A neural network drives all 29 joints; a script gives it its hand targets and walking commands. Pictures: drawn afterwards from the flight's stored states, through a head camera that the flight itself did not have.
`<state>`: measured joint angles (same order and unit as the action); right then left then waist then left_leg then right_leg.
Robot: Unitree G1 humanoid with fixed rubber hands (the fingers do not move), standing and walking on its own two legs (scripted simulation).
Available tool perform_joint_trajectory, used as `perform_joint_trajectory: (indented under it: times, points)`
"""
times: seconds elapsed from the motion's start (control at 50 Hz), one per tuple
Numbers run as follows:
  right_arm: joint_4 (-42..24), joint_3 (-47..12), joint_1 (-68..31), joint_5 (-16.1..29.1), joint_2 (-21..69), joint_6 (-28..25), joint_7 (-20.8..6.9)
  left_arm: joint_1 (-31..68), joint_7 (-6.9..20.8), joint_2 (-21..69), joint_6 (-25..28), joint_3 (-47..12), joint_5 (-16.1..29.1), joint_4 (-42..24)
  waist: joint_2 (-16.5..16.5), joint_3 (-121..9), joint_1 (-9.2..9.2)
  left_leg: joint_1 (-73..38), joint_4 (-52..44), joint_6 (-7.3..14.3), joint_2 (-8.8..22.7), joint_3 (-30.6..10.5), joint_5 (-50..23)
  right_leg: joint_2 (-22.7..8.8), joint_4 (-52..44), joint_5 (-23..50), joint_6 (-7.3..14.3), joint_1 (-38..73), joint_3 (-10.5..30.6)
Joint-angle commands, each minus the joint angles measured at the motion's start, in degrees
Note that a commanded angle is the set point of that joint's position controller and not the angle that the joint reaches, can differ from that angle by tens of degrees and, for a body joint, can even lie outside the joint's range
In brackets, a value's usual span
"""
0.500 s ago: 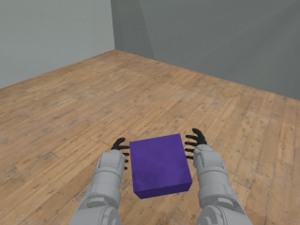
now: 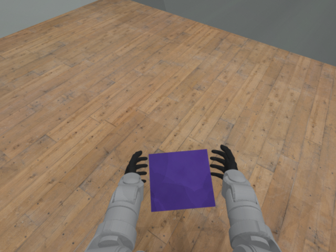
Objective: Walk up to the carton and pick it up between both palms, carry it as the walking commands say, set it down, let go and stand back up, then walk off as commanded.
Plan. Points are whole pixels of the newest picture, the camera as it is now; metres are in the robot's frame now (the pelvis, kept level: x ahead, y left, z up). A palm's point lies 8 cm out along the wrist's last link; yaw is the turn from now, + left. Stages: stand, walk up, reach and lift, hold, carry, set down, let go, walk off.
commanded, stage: set down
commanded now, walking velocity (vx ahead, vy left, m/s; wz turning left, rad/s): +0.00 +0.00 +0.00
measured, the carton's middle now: (180, 181) +0.33 -0.06 -0.13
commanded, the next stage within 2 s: none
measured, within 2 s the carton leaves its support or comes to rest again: neither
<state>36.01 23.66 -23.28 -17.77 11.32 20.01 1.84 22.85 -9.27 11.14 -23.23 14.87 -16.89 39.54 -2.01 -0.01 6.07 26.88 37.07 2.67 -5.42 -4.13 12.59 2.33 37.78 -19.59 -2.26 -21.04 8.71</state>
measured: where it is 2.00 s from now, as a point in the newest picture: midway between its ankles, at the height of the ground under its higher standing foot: outside the picture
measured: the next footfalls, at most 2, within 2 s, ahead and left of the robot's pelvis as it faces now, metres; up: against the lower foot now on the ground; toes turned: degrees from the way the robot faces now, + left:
none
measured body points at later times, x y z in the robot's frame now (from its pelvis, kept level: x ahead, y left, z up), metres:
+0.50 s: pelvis -0.02 -0.03 -0.05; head +0.12 +0.00 +0.37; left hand +0.34 +0.08 -0.14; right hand +0.34 -0.17 -0.11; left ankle +0.07 +0.08 -0.72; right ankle +0.01 -0.15 -0.72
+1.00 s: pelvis -0.04 -0.01 -0.14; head +0.16 +0.02 +0.27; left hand +0.38 +0.08 -0.24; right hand +0.36 -0.17 -0.20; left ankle +0.07 +0.08 -0.72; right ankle +0.00 -0.15 -0.72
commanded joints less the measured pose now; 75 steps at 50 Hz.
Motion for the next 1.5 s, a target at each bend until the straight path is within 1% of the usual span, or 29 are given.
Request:
perform_joint_trajectory:
  times: [0.0,0.02,0.04,0.12,0.2,0.24,0.26,0.34,0.44,0.48,0.5,0.58,0.64,0.68,0.7,0.82,0.88,0.94,0.98,1.04,1.06,1.14,1.2,1.22,1.24,1.36,1.4,1.42,1.48]
  points:
    - [3.90,-28.36,-22.70,8.05,52.30,-2.81,-14.49,33.63,14.55,57.85,8.61,-27.13,8.94,-5.22,3.27,-27.27,0.95,-22.98,-2.25,-2.55,2.18,-6.15,-13.60,2.63,-3.69,12.53,3.71,-9.69,-2.88]
    - [4.27,-28.06,-22.29,7.78,52.86,-3.41,-14.15,33.77,14.34,57.40,9.39,-27.22,8.82,-5.42,2.69,-28.12,1.28,-22.65,-1.75,-2.53,2.16,-6.19,-13.63,2.67,-3.41,12.71,3.62,-9.97,-2.70]
    - [4.52,-27.84,-22.54,7.70,52.28,-3.97,-14.08,32.69,14.17,55.98,9.87,-26.07,7.82,-4.11,2.84,-27.56,0.43,-21.34,-1.29,-2.44,2.06,-6.23,-12.95,2.80,-2.75,12.00,3.49,-11.63,-2.79]
    - [4.30,-28.72,-22.46,7.33,51.25,-7.14,-13.11,32.02,13.58,53.76,13.21,-25.66,6.74,-3.48,2.51,-29.52,-0.11,-15.62,1.54,-2.09,1.47,-5.56,-15.62,3.11,-0.48,14.34,2.88,-13.06,-2.59]
    - [5.76,-28.30,-24.07,6.66,51.41,-10.07,-11.94,34.20,13.19,51.88,15.78,-25.94,5.86,-2.44,2.63,-32.19,-0.14,-11.20,4.66,-2.14,0.79,-5.19,-12.62,3.71,2.60,12.76,2.79,-17.57,-2.82]
    - [5.78,-28.85,-25.42,6.93,51.75,-11.30,-11.00,35.21,13.03,50.40,16.92,-25.80,5.42,-2.04,3.60,-34.20,-0.79,-7.49,6.76,-2.15,0.20,-4.47,-11.86,3.77,3.83,13.58,2.77,-17.65,-2.47]
    - [6.45,-28.80,-26.22,7.00,52.11,-11.76,-10.59,36.33,12.94,49.47,17.50,-25.99,5.55,-2.18,2.71,-35.42,-1.16,-6.48,7.73,-2.00,-0.23,-4.27,-11.30,4.04,4.88,13.28,2.32,-18.86,-2.74]
    - [6.92,-29.44,-28.67,7.26,52.70,-12.94,-9.21,38.50,12.85,47.64,18.54,-26.87,5.83,-2.07,3.34,-39.46,-1.25,-1.86,11.61,-2.08,-1.16,-3.51,-9.47,4.51,8.20,12.48,2.02,-20.56,-3.11]
    - [6.91,-28.74,-31.12,7.09,51.68,-13.40,-8.14,42.21,13.36,46.68,18.64,-27.99,6.98,-0.73,5.05,-41.88,0.44,3.83,15.92,-2.51,-1.73,-2.77,-6.05,4.76,11.73,9.96,2.00,-24.81,-3.65]
    - [6.51,-28.76,-31.94,7.26,52.41,-13.36,-8.13,43.11,13.28,47.63,18.72,-28.86,7.83,-1.02,5.18,-44.77,1.12,4.36,17.77,-2.72,-1.78,-2.64,-5.71,5.06,13.70,9.50,1.91,-26.17,-4.19]
    - [5.92,-29.16,-33.31,7.56,52.42,-13.31,-8.17,43.87,13.30,46.68,18.74,-28.35,7.96,-0.93,5.21,-45.56,0.37,5.86,18.59,-2.66,-1.94,-2.48,-5.23,5.02,14.49,9.17,1.73,-26.58,-4.17]
    - [7.74,-27.92,-33.54,7.28,52.18,-12.58,-8.14,46.66,13.03,46.45,18.41,-28.39,8.66,-0.87,6.10,-45.50,1.90,10.04,21.27,-2.94,-2.17,-2.23,-3.06,5.37,16.78,7.33,1.78,-30.52,-4.66]
    - [6.90,-28.31,-36.02,8.21,52.57,-12.43,-8.31,47.17,12.80,45.93,18.36,-27.77,8.59,-0.51,6.21,-48.21,0.87,11.81,23.68,-2.75,-2.40,-1.69,-2.65,5.77,19.38,6.94,1.31,-32.70,-5.20]
    - [7.78,-27.81,-35.80,8.09,52.65,-12.18,-8.40,48.46,12.47,45.69,18.39,-28.16,8.81,-1.61,6.64,-48.97,1.20,13.61,25.16,-2.96,-2.57,-1.46,-3.14,5.98,20.79,7.50,1.26,-34.36,-5.30]
    - [7.33,-28.43,-37.69,8.87,52.02,-12.28,-8.54,48.99,12.33,45.85,18.33,-27.79,8.99,-0.95,7.35,-49.30,0.40,13.92,26.00,-2.96,-2.71,-1.36,-2.78,5.93,21.63,6.86,1.26,-35.84,-5.24]
    - [8.04,-27.34,-40.14,8.92,51.67,-11.61,-8.90,52.04,11.39,45.26,17.97,-27.43,9.20,-1.25,7.73,-51.39,0.84,17.54,29.97,-3.05,-2.77,-0.82,-1.80,6.38,25.98,5.32,1.11,-41.87,-6.20]
    - [6.54,-28.43,-42.43,9.72,52.14,-11.45,-9.05,53.30,10.84,46.20,17.64,-28.17,9.90,-1.83,8.24,-55.76,0.16,16.64,32.00,-3.23,-2.83,-0.85,-3.39,6.60,28.49,5.94,1.06,-44.44,-6.85]
    - [7.87,-27.13,-42.38,9.17,51.29,-10.77,-9.18,54.99,10.38,46.46,17.09,-29.08,10.62,-1.56,8.75,-55.67,1.91,17.68,33.61,-3.64,-2.72,-1.13,-2.72,6.68,30.73,4.80,1.02,-48.40,-7.46]
    - [7.68,-25.93,-43.87,9.10,49.96,-10.49,-9.53,56.09,10.31,46.36,16.63,-28.68,10.53,-0.88,10.16,-55.09,1.82,18.46,34.49,-3.93,-2.83,-0.90,-2.14,6.86,31.67,3.81,1.24,-51.60,-7.65]
    - [6.57,-26.56,-46.03,9.98,49.64,-10.14,-10.13,57.23,9.71,46.49,16.47,-28.47,11.26,-1.33,9.72,-58.65,1.45,17.89,36.40,-3.92,-2.93,-1.15,-4.32,6.94,33.99,4.86,0.91,-53.10,-8.13]
    - [8.47,-25.34,-45.16,9.14,49.10,-9.83,-10.23,58.12,9.52,46.84,16.23,-28.77,11.22,-1.37,9.75,-58.36,2.80,17.91,36.71,-4.19,-2.90,-1.60,-3.61,6.99,34.55,3.78,1.13,-55.04,-8.65]
    - [8.42,-23.56,-47.00,9.07,47.62,-9.58,-10.89,59.82,9.14,46.67,15.76,-28.43,11.39,-0.74,11.81,-58.87,3.51,18.89,38.71,-4.49,-2.75,-1.78,-4.17,6.90,36.82,3.53,1.35,-59.72,-8.70]
    - [7.95,-23.34,-49.82,9.51,46.84,-9.16,-11.37,60.81,8.73,46.42,15.36,-27.39,11.31,0.56,11.89,-59.46,2.95,19.85,40.17,-4.53,-2.95,-1.63,-3.52,6.93,38.28,2.23,1.25,-62.52,-9.11]
    - [7.55,-23.63,-50.32,9.72,47.17,-9.02,-11.45,62.09,8.55,45.80,15.48,-27.42,11.64,-1.02,10.94,-61.09,3.00,19.67,40.86,-4.57,-2.87,-1.94,-3.98,7.10,39.36,2.48,0.99,-62.86,-9.48]
    - [9.15,-22.42,-49.45,9.17,46.46,-8.89,-11.66,62.85,8.38,46.24,15.34,-27.90,11.86,-1.57,11.79,-61.42,3.86,19.31,41.17,-4.86,-2.77,-2.35,-4.42,7.11,40.01,2.59,1.24,-64.06,-9.53]
    - [7.28,-21.88,-54.77,10.13,45.66,-8.26,-12.25,66.14,8.01,45.63,14.48,-27.04,12.11,-0.20,12.73,-63.75,3.52,21.23,44.65,-4.91,-3.27,-1.68,-3.51,7.23,43.12,1.59,1.08,-68.50,-10.38]
    - [9.13,-20.47,-55.20,9.52,44.56,-7.63,-12.43,68.00,7.89,44.92,14.13,-26.17,12.16,0.23,12.28,-62.93,4.51,22.48,45.45,-5.02,-3.26,-2.18,-1.62,7.18,44.08,0.24,1.11,-70.73,-10.67]
    - [8.67,-20.54,-55.44,9.56,44.77,-7.43,-12.47,68.56,7.94,44.83,13.98,-26.27,11.98,-0.30,13.14,-63.94,3.98,23.31,46.12,-5.16,-3.47,-1.19,-2.07,7.19,44.55,0.63,1.12,-70.35,-10.64]
    - [7.22,-21.07,-57.59,10.15,44.90,-7.26,-12.19,69.44,8.05,44.81,13.76,-25.98,12.22,0.93,12.17,-65.22,4.14,25.53,48.32,-4.70,-3.92,-0.58,-2.63,7.46,46.45,1.04,0.78,-71.07,-11.30]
